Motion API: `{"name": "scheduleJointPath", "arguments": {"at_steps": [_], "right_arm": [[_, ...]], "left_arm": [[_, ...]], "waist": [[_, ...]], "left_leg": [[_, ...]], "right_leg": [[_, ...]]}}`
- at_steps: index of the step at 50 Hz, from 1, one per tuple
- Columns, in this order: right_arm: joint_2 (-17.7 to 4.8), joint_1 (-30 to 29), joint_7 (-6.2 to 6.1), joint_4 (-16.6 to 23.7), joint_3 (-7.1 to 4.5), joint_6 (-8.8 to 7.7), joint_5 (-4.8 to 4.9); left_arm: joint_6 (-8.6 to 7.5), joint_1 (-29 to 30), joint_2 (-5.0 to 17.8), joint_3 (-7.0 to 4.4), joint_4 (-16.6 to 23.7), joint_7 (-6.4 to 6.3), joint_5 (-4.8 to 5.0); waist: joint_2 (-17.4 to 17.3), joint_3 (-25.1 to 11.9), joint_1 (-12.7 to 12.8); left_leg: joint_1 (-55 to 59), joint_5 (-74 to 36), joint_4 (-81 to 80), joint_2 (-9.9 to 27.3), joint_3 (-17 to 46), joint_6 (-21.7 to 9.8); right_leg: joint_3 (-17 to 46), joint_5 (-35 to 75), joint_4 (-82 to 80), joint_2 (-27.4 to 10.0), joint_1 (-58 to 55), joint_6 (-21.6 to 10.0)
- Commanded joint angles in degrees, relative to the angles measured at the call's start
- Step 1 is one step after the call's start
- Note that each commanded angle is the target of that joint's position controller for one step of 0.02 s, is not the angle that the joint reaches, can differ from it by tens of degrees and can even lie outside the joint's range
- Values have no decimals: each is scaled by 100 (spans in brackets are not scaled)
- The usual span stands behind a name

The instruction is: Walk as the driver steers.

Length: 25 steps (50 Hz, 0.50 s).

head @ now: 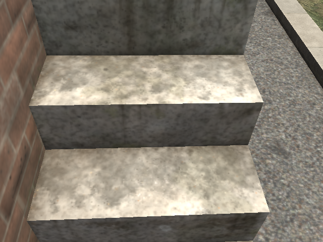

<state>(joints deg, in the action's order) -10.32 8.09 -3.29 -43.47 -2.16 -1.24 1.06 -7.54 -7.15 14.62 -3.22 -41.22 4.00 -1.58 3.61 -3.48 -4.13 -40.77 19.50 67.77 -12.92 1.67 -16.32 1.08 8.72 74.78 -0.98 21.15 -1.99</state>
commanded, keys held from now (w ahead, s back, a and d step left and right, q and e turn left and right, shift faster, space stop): w+q+shift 0.40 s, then w+shift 0.02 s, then w+e+shift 0.04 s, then e+shift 0.54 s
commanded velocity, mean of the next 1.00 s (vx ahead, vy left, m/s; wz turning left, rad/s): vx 0.67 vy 0.00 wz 0.20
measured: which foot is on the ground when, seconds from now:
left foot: up 0.00-0.00, down 0.02-0.32, up 0.34-0.66, down 0.68-1.00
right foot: up 0.00-0.30, down 0.32-0.68, up 0.70-1.00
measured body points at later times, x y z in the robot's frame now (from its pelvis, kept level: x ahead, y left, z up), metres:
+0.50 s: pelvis +0.18 -0.01 +0.17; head +0.17 +0.00 +0.62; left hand +0.22 +0.27 +0.06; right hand +0.49 -0.16 +0.15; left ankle +0.14 +0.09 -0.29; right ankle +0.26 -0.15 -0.47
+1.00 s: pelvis +0.27 +0.07 +0.26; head +0.26 +0.07 +0.71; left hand +0.35 +0.32 +0.13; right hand +0.42 -0.17 +0.16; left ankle +0.28 +0.21 -0.47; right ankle +0.26 -0.08 -0.29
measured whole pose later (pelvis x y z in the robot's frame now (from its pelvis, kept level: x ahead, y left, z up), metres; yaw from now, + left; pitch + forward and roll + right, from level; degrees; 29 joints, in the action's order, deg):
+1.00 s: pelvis +0.27 +0.07 +0.26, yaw +3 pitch +4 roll +1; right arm -12.3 11.9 3.2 -43.2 -2.5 -5.1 -4.4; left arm 0.8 -17.0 13.2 -0.7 -44.4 2.1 0.5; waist 2.0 -6.5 -1.4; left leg -19.4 12.0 28.0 6.8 -13.5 -0.3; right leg 1.9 -20.2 93.9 -6.9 48.9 4.3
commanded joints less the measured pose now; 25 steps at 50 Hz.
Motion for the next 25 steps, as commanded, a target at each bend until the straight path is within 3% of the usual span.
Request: {"name": "scheduleJointPath", "arguments": {"at_steps": [1,2,3,4,5,6,7,8,9,10,11,12,13,14,15,16,17,18,19,20,21,22,23,24,25], "right_arm": [[-107,1179,13,-886,-178,-168,-274],[-63,1446,48,-1073,-169,-249,-362],[-364,1064,-18,-661,-204,-384,-409],[-389,714,-78,-377,-217,-457,-303],[-503,421,-166,-109,-226,-467,-237],[-666,476,-235,-84,-232,-504,-255],[-803,673,-281,-30,-247,-526,-167],[-931,759,-378,-67,-249,-589,-234],[-1190,963,-392,-67,-315,-666,-212],[-1365,1287,-403,-87,-350,-642,-67],[-1359,1402,-445,-180,-380,-568,-18],[-1458,951,-510,116,-418,-435,105],[-1346,517,-474,121,-438,-354,108],[-1315,770,-378,205,-427,-497,238],[-1199,677,-158,278,-399,-687,174],[-1253,446,102,354,-465,-754,-14],[-988,190,297,523,-488,-685,145],[-717,-277,392,817,-451,-627,-235],[-459,-781,349,1126,-415,-644,-595],[-154,-1056,290,1386,-312,-589,-732],[-14,-706,210,1630,35,-259,-415],[311,-757,160,1856,180,-218,-285],[504,-675,167,2186,311,-232,-161],[472,-423,198,2223,364,-272,-50],[487,-390,141,2214,397,-294,69]], "left_arm": [[-417,238,-1008,396,791,-86,-436],[-476,722,-1436,572,1161,-168,-544],[-343,304,-1547,683,1446,-132,-585],[-233,418,-1144,637,1528,-92,-603],[-182,657,-763,539,1558,-85,-521],[-92,909,-743,526,1601,-158,-431],[-30,1287,-671,508,1797,-219,-343],[16,1678,-703,523,1984,-277,-256],[163,2190,-687,547,2210,-363,-296],[342,2570,-899,659,2541,-351,-390],[464,2486,-838,674,2548,-281,-408],[553,2392,-961,791,2588,-202,-312],[587,1779,-1008,787,2399,-245,-29],[542,1182,-726,583,2055,-317,159],[484,-46,-351,288,1536,-343,56],[502,-1121,99,16,1204,-328,121],[389,-1943,701,-180,754,-361,-139],[459,-1785,836,-300,662,-458,-216],[496,-594,468,-232,1015,-592,-38],[503,243,155,-95,952,-614,-5],[389,1031,-681,263,574,-498,588],[395,686,-910,345,276,-525,272],[410,432,-1085,392,-25,-527,93],[441,165,-1040,378,-235,-541,57],[517,-362,-780,282,-221,-558,36]], "waist": [[-277,-360,96],[-107,17,177],[-421,-265,604],[-286,-264,584],[-47,94,546],[-85,403,495],[139,780,397],[-45,829,273],[104,1056,109],[338,935,37],[134,746,-2],[-155,210,77],[-637,-171,426],[-762,-502,428],[-593,-1313,878],[-223,-1986,1574],[1425,-2274,1777],[2696,-1892,1700],[1827,-1104,1320],[1087,-346,863],[719,944,660],[109,819,524],[-45,830,326],[-90,772,272],[-115,559,310]], "left_leg": [[2634,-1065,-2817,499,1493,-442],[2790,-2321,-2987,517,1322,-359],[3513,-2508,-3234,818,1941,-583],[2783,-1085,-3856,1123,2882,-602],[2070,-270,-4231,1338,3131,-551],[1640,174,-4461,1448,3259,-618],[1507,575,-4757,1648,3435,-537],[1602,893,-4991,1765,3766,-616],[1865,1157,-5179,1819,3878,-557],[1732,1704,-5413,1663,3771,-371],[1794,1544,-5652,1575,3551,-350],[742,97,-6611,1667,2827,-241],[-500,-1015,-6977,1737,2123,-158],[-277,-3999,-6676,1920,1818,-107],[495,-7870,-5165,1904,1586,50],[1377,-8481,-3101,1847,1431,180],[185,-6639,-794,984,1068,433],[-926,-1845,1351,346,780,521],[-1536,-1749,3449,551,1315,651],[-1873,-2022,4318,747,1281,778],[-2314,-1270,4830,560,861,1171],[-2164,-1001,5538,496,966,1309],[-2224,-679,5599,651,1185,1457],[-2305,-538,5638,648,1151,1565],[-2461,-883,5275,690,1234,1545]], "right_leg": [[106,-1622,4126,671,2855,-220],[32,-2234,5171,641,3830,-288],[491,-2597,5338,560,4610,-245],[789,-2929,5268,444,4535,-245],[983,-3501,4767,281,4529,-76],[918,-4113,5337,376,4903,-79],[860,-3949,5061,191,5280,45],[780,-4003,5420,186,5816,96],[645,-3949,5263,60,6438,146],[754,-3909,4105,-102,5989,84],[598,-3385,3392,-213,5518,38],[343,-3715,1801,-235,2907,-188],[47,-3804,1202,-228,476,-441],[-515,-4530,878,160,-828,-443],[-452,-4539,719,376,-1789,-579],[-192,-4824,-936,377,-1979,-721],[2396,-6823,-2739,-718,-2548,-1216],[5057,-8602,-4764,-1481,-1604,-1484],[5755,-8968,-5262,-1650,-418,-1378],[5075,-8333,-4909,-1779,505,-1287],[3616,-5846,-4091,-1741,1092,-1171],[3153,-4799,-3918,-1667,1354,-1273],[2833,-4124,-3824,-1666,1412,-1259],[2543,-3744,-3956,-1659,1168,-1199],[2085,-2970,-4049,-1556,578,-960]]}}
